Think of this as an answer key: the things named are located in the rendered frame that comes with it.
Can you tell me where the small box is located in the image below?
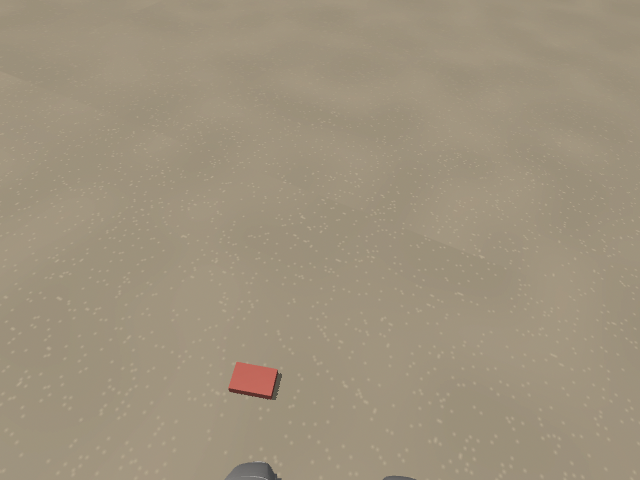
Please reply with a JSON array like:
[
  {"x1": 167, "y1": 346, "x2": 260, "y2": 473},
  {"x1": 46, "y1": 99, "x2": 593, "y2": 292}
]
[{"x1": 228, "y1": 362, "x2": 278, "y2": 400}]

